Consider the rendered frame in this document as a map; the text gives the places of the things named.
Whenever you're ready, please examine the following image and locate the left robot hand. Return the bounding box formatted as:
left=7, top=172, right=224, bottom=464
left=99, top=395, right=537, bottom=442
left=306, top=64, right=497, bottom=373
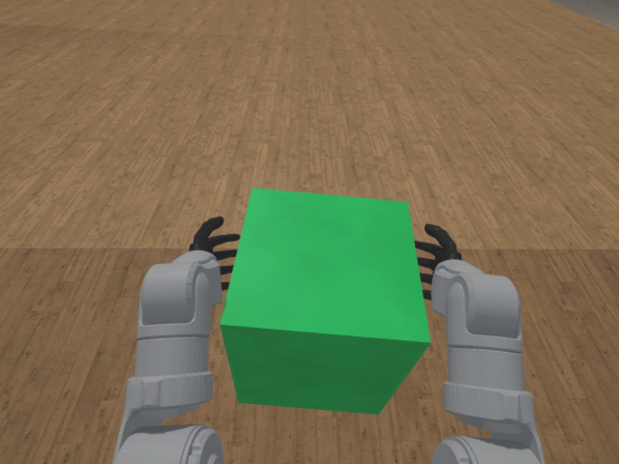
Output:
left=190, top=217, right=240, bottom=290

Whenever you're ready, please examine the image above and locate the left robot upper arm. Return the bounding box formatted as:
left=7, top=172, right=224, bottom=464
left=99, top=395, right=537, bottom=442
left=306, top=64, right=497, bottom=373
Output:
left=114, top=424, right=223, bottom=464

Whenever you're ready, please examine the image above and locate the right robot hand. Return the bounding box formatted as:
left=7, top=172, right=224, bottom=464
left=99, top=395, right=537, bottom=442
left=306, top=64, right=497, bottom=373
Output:
left=414, top=224, right=461, bottom=300

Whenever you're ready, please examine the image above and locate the right robot upper arm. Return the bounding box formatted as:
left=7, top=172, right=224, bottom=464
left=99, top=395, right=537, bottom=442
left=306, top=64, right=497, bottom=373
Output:
left=432, top=435, right=541, bottom=464

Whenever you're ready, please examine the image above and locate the carton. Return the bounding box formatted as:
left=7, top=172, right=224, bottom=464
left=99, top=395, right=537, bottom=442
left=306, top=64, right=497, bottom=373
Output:
left=220, top=188, right=431, bottom=415

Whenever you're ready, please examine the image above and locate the left robot forearm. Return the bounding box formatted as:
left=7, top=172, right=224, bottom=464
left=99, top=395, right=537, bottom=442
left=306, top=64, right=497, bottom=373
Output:
left=112, top=250, right=222, bottom=464

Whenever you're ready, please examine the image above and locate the right robot forearm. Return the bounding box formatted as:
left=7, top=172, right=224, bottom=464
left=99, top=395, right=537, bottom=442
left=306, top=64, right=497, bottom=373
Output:
left=430, top=259, right=545, bottom=464

